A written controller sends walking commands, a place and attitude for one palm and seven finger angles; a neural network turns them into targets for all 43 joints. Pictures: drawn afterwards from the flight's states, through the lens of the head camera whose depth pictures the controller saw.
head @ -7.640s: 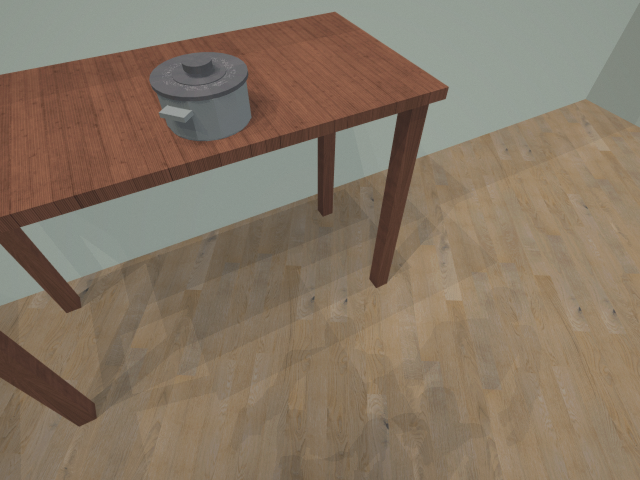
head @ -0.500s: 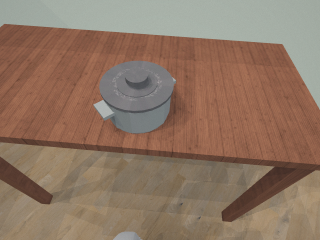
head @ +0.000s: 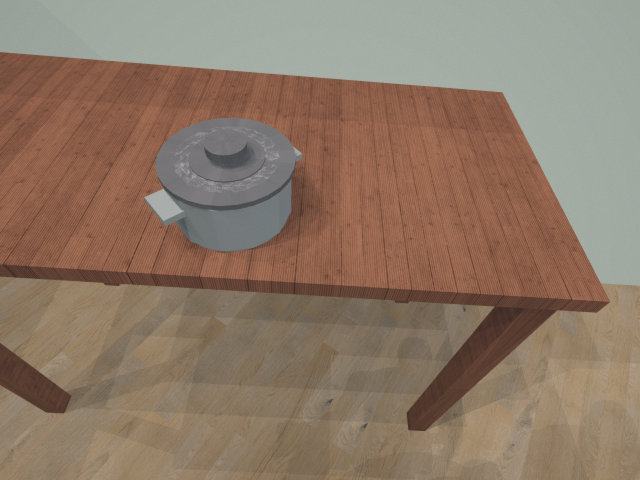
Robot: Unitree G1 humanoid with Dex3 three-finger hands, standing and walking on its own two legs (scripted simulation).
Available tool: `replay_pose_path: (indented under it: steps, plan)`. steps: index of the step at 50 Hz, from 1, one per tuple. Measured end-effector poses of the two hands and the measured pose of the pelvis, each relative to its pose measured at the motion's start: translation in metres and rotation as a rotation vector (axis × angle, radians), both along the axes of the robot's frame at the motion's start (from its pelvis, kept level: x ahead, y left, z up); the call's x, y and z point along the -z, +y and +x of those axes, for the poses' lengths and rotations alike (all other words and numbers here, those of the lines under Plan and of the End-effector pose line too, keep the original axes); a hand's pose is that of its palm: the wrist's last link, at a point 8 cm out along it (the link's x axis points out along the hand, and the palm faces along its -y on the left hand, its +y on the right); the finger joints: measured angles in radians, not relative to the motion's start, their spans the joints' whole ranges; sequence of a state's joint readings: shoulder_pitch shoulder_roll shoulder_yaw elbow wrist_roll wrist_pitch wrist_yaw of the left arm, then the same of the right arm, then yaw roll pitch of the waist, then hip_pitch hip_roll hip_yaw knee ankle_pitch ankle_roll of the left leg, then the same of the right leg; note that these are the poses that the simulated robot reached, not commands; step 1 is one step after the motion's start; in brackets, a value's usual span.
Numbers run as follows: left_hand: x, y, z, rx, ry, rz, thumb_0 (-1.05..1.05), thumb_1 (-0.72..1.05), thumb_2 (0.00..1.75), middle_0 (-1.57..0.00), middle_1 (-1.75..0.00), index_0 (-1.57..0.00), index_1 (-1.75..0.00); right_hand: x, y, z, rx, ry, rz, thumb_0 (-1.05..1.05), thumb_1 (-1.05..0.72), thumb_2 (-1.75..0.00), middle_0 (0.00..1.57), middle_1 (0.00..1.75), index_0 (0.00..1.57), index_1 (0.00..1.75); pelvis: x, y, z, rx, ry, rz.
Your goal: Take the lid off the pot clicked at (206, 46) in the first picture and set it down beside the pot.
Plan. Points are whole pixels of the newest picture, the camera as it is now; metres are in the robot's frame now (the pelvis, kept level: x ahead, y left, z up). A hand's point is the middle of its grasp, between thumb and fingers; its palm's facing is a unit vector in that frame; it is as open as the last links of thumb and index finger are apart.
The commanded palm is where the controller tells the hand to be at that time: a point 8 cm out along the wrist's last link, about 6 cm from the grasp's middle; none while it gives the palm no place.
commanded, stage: come to a stop and stand still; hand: left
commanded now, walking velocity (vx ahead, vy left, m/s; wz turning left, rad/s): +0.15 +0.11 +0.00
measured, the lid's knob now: (225, 146) +0.48 +0.16 +0.15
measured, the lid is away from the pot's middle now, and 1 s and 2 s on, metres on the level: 0.01 0.01 0.01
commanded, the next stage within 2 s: look again from close up in 1.96 s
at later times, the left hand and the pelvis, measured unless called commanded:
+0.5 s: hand out of the picture -0.01 +0.23 -0.19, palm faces +0.01 -0.97 -0.23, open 7.4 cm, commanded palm none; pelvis +0.01 +0.04 -0.02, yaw -1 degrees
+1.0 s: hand out of the picture +0.08 +0.22 -0.18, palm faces -0.03 -0.98 -0.21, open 7.4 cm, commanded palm none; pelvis +0.05 +0.05 -0.01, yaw -3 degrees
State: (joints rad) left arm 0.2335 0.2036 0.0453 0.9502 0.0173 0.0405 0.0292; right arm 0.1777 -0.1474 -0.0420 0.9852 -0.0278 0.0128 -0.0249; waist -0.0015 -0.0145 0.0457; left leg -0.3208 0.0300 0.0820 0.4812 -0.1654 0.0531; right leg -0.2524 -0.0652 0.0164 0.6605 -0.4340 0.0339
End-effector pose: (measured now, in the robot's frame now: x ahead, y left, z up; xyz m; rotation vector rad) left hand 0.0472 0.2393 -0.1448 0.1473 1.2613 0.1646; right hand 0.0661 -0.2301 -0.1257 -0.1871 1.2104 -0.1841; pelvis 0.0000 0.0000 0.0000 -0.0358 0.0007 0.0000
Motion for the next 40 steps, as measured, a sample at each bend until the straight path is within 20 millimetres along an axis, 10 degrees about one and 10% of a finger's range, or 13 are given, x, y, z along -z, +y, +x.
replay_pose_path:
  steps: [8,16,32,40]
  plan:
    - [-0.005,-0.022,-0.046,-0.020,0.055,0.002,0.01,0.91,0.90,-0.20,-0.30,-0.20,-0.30,0.016,-0.025,-0.051,0.041,0.126,0.035,0.00,-0.91,-0.90,0.20,0.30,0.20,0.30,0.002,-0.010,0.001,0.012,-0.008,0.033]
    - [0.017,-0.001,-0.069,-0.044,0.152,-0.034,0.01,0.91,0.90,-0.21,-0.30,-0.20,-0.30,0.010,-0.010,-0.055,0.048,0.132,-0.033,0.01,-0.91,-0.90,0.19,0.30,0.20,0.30,0.011,0.015,0.008,0.004,-0.020,0.038]
    - [-0.001,0.052,-0.035,0.015,0.164,0.062,0.01,0.91,0.90,-0.20,-0.30,-0.19,-0.30,0.025,0.060,0.027,-0.020,-0.039,0.068,0.00,-0.93,-0.90,0.20,0.30,0.20,0.30,0.011,0.054,0.028,0.041,0.026,0.025]
    - [0.001,0.047,0.006,0.035,0.109,0.042,0.01,0.91,0.90,-0.20,-0.30,-0.19,-0.30,0.023,0.061,0.033,-0.021,-0.004,0.055,0.00,-0.93,-0.90,0.20,0.30,0.20,0.30,0.009,0.056,0.040,0.046,0.035,0.034]
